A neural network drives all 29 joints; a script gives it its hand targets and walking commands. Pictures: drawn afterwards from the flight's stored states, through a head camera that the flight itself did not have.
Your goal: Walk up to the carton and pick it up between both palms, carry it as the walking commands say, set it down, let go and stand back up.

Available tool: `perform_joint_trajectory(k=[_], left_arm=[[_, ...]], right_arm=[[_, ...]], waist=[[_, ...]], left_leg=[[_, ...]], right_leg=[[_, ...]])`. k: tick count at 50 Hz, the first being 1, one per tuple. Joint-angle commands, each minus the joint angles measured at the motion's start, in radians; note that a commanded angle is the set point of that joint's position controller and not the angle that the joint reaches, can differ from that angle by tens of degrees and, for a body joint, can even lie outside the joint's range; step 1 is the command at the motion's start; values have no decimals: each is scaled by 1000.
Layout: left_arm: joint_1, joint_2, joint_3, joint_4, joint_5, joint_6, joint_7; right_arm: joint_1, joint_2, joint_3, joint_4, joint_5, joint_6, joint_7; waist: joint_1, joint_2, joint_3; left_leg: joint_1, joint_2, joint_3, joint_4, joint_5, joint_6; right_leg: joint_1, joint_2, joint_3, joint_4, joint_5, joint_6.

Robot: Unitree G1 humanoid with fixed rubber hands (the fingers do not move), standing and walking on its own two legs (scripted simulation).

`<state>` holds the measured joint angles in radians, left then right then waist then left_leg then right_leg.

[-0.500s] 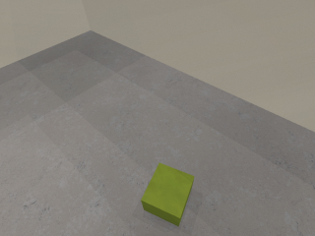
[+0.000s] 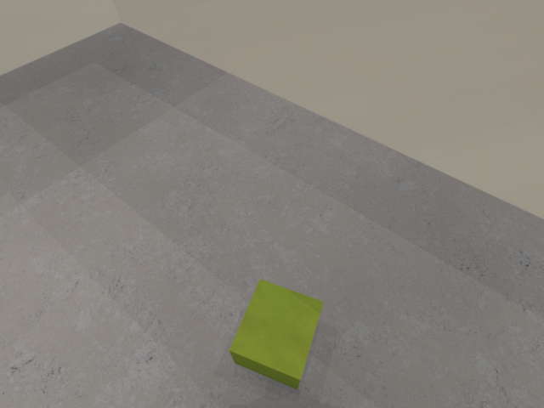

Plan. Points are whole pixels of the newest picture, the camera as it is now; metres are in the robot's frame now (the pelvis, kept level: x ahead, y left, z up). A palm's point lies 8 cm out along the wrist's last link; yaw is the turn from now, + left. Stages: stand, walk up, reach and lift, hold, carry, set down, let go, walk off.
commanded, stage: walk up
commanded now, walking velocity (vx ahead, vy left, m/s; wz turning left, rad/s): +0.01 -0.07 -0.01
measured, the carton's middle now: (278, 333) +0.42 -0.03 -0.67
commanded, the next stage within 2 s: none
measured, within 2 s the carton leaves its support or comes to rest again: neither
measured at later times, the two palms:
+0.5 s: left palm out of the picture +0.05 +0.24 -0.13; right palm out of the picture +0.01 -0.24 -0.13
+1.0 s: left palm out of the picture +0.02 +0.33 -0.14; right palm out of the picture +0.02 -0.20 -0.12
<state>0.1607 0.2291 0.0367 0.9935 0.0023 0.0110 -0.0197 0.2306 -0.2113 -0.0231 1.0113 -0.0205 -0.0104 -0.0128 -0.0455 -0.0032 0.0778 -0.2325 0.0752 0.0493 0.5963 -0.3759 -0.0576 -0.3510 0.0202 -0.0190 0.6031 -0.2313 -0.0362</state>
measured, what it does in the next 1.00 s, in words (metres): steps on the spot: left foot, then left foot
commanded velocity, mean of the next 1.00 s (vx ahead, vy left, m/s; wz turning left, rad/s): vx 0.01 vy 0.09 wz -0.17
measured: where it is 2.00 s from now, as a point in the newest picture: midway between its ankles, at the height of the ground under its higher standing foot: outside the picture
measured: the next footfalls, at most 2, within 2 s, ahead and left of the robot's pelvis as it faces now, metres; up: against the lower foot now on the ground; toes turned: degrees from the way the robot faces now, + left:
left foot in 0.36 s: +0.03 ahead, +0.15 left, +0.00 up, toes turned +4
left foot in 1.00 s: +0.00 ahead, +0.17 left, +0.00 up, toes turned +0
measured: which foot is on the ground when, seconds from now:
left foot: down 0.00-0.00, up 0.02-0.34, down 0.36-0.70, up 0.72-0.98, down 1.00-1.00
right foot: down 0.00-1.00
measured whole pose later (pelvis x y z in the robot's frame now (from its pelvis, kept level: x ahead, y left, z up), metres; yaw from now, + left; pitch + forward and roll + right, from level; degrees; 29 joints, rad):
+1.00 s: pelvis -0.02 +0.06 +0.00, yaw -3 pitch +2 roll -1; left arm 0.21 0.30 0.05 0.99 0.00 0.04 0.03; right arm 0.22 -0.21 -0.05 0.90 -0.03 0.08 -0.01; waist 0.03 -0.02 0.08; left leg -0.29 0.05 0.05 0.62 -0.40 -0.02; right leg -0.41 0.02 0.05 0.58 -0.22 0.01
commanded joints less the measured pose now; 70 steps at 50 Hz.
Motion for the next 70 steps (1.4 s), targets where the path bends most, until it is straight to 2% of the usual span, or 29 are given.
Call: perform_joint_trajectory(k=[1, 4, 10, 17, 19, 20, 21, 23, 25, 31, 34, 35, 36, 37, 40, 43, 45, 47, 48, 49, 50, 51, 52, 54, 55, 56, 58, 67, 70], left_arm=[[129, 190, 37, 2, 4, -12, 30], [66, 118, 15, -17, 9, -17, 46], [52, 111, 9, -28, 12, -20, 52], [-25, 114, 16, -48, 6, 9, 52], [-10, 88, 8, -53, 4, 9, 48], [-28, 68, 9, -54, 6, 11, 48], [12, 40, 3, -46, 9, 15, 45], [27, 33, -1, -29, 14, 14, 41], [36, 42, 7, -32, 19, 15, 37], [6, 97, 5, -46, 28, 3, 33], [11, 95, 10, -51, 25, 1, 32], [38, 166, 53, -13, 42, 0, 41], [248, 291, 59, -22, 56, 7, 53], [301, 331, 64, -3, 53, 16, 76], [105, 248, 58, -51, 48, 33, 88], [104, 222, 52, -18, 63, 29, 79], [142, 253, 69, -8, 66, 27, 72], [175, 274, 72, -1, 62, 25, 70], [140, 286, 81, -13, 54, 22, 69], [98, 271, 72, -26, 43, 21, 64], [129, 225, 68, -13, 36, 14, 58], [176, 94, 27, -53, 32, 4, 60], [131, 72, 29, -89, 46, 7, 63], [-17, 73, 33, -130, 40, 20, 51], [13, 81, 29, -119, 37, 18, 39], [80, 82, 30, -93, 32, 22, 31], [109, 89, 33, -92, 32, 24, 22], [12, 54, 0, -130, 29, 17, 10], [15, 45, -11, -129, 25, 0, 13]], right_arm=[[9, -80, -16, -82, 18, 37, -20], [15, -73, -8, -29, 13, 55, -16], [31, -57, -6, -17, 15, 62, -18], [116, -55, -10, 17, 1, 46, -28], [88, -89, -16, -4, -2, 34, -24], [40, -90, -10, -19, -3, 29, -23], [-3, -102, -15, -39, -2, 25, -21], [-3, -97, -10, -32, -3, 23, -23], [15, -99, -8, -21, -7, 25, -22], [23, -70, -8, -39, -2, 31, -18], [48, -68, -11, -26, -1, 28, -17], [1, -108, -38, -1, -35, 26, -12], [-92, -190, -64, -84, -22, 79, -16], [-96, -155, -62, -116, -29, 104, -14], [-56, -146, -59, -125, -27, 108, 5], [-114, -129, -68, -159, -17, 94, 20], [-112, -120, -57, -181, -3, 92, 20], [-77, -104, -43, -191, 6, 79, 17], [10, -98, -34, -190, 12, 70, 14], [94, -94, -33, -162, 17, 58, 10], [128, -125, -43, -128, 17, 50, 7], [147, -219, -58, -137, 7, 53, -1], [109, -264, -76, -165, -9, 55, -4], [103, -184, -51, -167, -14, 50, -11], [82, -166, -46, -182, -8, 45, -18], [47, -168, -44, -193, 2, 44, -23], [63, -173, -50, -188, 8, 33, -26], [74, -176, -57, -142, 6, 37, -39], [76, -184, -54, -116, 2, 34, -38]], waist=[[76, -233, -214], [44, -122, -133], [38, -160, -126], [-2, -133, -91], [13, -47, -117], [25, -14, -96], [42, 96, -59], [46, 130, -36], [49, 85, -33], [32, -57, -20], [25, -28, -43], [51, -44, -59], [130, -29, -10], [147, -47, -49], [81, -51, 27], [94, -113, 2], [116, -209, -21], [112, -204, -59], [73, -248, -120], [11, -209, -165], [-15, -86, -251], [-4, 258, -315], [-4, 339, -246], [-1, 181, -112], [26, 125, -139], [45, 142, -181], [44, 161, -242], [-10, 161, -230], [-13, 182, -226]], left_leg=[[-104, -26, -15, 216, -243, 42], [-130, -3, -60, 219, -175, 45], [-69, -15, -44, 140, -115, 51], [121, -23, 18, -128, 152, 61], [138, 38, -41, -196, 156, 92], [74, 69, -102, -236, 122, 103], [35, 90, -117, -264, 94, 107], [-9, 102, -144, -311, 57, 115], [-65, 102, -159, -330, -7, 116], [11, 14, -55, -170, 72, 94], [49, 17, -42, -153, 101, 85], [-4, 24, -14, -55, 81, 66], [-283, -71, -9, 244, -106, 27], [-403, -45, -164, 432, -141, 12], [-391, 6, -183, 566, -20, 0], [-227, -32, -75, 391, -64, 2], [-167, -47, -61, 251, -107, 3], [-106, -65, -66, 88, -153, 19], [-8, -55, -72, -9, -126, 34], [199, -75, -15, -206, -21, 54], [384, -14, -54, -274, 187, 84], [492, 251, -257, -305, 157, 114], [398, 384, -283, -260, 295, 135], [228, 294, -191, -277, 444, 130], [264, 261, -102, -219, 675, 134], [301, 228, -39, -169, 822, 95], [361, 234, -14, -119, 1014, 109], [408, 260, 51, -69, 923, 221], [416, 283, 39, -13, 1020, 217]], right_leg=[[279, -353, 352, -279, 687, -133], [275, -311, 307, -301, 598, -140], [271, -281, 280, -307, 579, -111], [68, -185, 207, -314, 10, -52], [37, -130, 154, -277, -143, -33], [51, -108, 134, -253, -133, -21], [66, -80, 111, -228, -90, -10], [103, -64, 86, -186, -53, -3], [138, -63, 72, -186, -70, -2], [44, -147, 211, -344, -171, -26], [37, -150, 210, -344, -147, -26], [26, -187, 225, -320, -146, -21], [177, -411, 629, -376, -2, -95], [193, -505, 817, -390, -15, -140], [8, -415, 647, -416, -304, -109], [-42, -299, 540, -441, -381, -73], [8, -310, 580, -458, -323, -88], [74, -327, 614, -407, -106, -103], [66, -331, 588, -357, 17, -98], [-26, -269, 492, -305, 107, -45], [-162, -160, 329, -127, -141, 6], [-343, -49, 118, 196, -327, 55], [-496, -13, -17, 356, -385, 89], [-453, -47, -14, 478, -279, 72], [-429, -51, -20, 528, -237, 76], [-413, -53, -9, 571, -205, 88], [-399, -42, -18, 625, -178, 93], [-395, -60, -46, 355, -178, 67], [-322, -57, -37, 213, -195, 51]])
